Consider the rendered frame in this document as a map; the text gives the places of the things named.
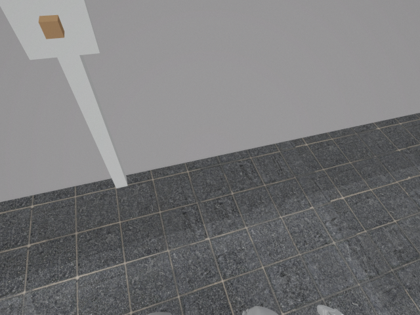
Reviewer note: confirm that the panel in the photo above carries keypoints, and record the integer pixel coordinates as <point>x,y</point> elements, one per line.
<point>79,39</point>

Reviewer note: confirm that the button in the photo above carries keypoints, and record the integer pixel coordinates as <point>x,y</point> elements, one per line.
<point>51,26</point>

